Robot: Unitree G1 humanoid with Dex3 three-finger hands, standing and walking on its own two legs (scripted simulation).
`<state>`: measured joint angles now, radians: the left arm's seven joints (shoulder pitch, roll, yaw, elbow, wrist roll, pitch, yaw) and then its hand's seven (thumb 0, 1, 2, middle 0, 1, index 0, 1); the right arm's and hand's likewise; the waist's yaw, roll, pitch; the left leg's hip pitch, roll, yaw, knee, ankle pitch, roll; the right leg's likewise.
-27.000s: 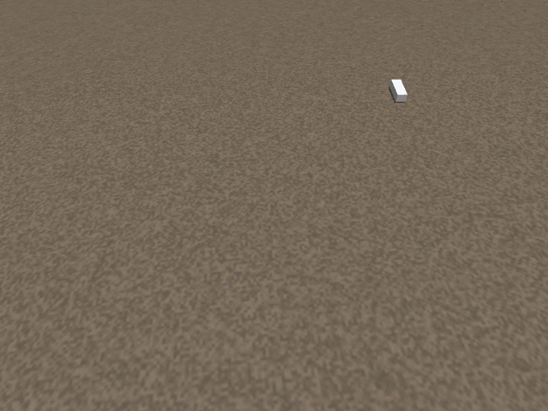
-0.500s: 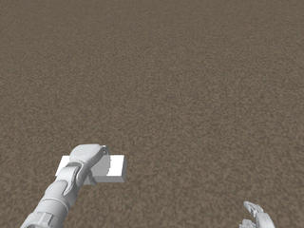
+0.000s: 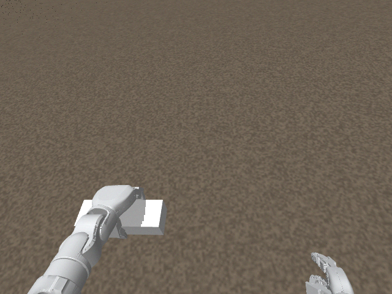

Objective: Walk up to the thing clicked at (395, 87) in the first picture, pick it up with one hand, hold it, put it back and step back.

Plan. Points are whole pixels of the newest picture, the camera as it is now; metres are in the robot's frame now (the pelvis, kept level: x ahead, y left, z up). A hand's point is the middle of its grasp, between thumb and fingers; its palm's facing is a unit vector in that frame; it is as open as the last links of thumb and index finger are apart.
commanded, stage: hold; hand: left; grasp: from above
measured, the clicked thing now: (122, 217) +0.30 +0.22 -0.05
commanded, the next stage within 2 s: crouch in 0.48 s
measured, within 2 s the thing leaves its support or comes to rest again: neither
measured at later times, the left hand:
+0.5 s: hand (120, 212) +0.30 +0.22 -0.03, palm faces -0.45 -0.02 -0.89, open 9.7 cm
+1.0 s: hand (132, 225) +0.31 +0.23 -0.14, palm faces -0.44 +0.05 -0.90, open 9.6 cm
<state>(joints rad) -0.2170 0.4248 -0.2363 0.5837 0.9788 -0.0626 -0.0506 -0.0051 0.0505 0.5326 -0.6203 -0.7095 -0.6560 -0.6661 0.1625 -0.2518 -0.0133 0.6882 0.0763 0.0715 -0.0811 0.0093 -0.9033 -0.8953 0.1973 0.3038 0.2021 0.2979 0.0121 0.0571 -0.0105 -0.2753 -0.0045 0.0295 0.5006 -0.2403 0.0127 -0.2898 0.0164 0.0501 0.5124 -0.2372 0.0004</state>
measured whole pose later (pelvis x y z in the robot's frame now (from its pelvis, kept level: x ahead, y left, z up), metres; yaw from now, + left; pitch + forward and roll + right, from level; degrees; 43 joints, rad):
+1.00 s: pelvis -0.02 +0.00 -0.05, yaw +2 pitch +14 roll -1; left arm -0.45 0.39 -0.23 0.97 1.15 -0.12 0.23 0.00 0.05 0.54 -0.64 -0.66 -0.68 -0.61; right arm 0.17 -0.26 -0.05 0.68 0.03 0.08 -0.03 0.01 -0.90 -0.90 0.20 0.30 0.20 0.30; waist -0.04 0.00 -0.09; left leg -0.78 0.00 -0.01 0.94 -0.39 0.01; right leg -0.77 0.02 0.01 0.92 -0.39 0.00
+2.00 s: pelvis -0.06 +0.00 -0.36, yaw -2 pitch +39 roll -6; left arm -0.95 0.59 -0.01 1.37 1.26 -0.17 0.37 0.00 0.04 0.52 -0.68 -0.61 -0.72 -0.56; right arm 0.14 -0.24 0.00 0.72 -0.11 -0.05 0.10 0.00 -0.91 -0.90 0.20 0.30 0.20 0.30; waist -0.21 0.01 -0.14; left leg -2.13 -0.01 -0.06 2.14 -0.70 0.02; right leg -2.08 0.03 -0.07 2.08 -0.69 0.01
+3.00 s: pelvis -0.07 +0.00 -0.44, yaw -6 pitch +35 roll -9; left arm -1.08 0.79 0.02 1.56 1.31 -0.23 0.40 0.00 0.07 0.48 -0.69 -0.59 -0.72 -0.54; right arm 0.16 -0.28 0.14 0.70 -0.15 -0.05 0.12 0.00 -0.91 -0.90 0.20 0.30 0.20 0.30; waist -0.30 -0.04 -0.01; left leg -2.33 0.00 -0.13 2.42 -0.70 0.02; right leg -2.26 0.04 -0.14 2.31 -0.67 0.01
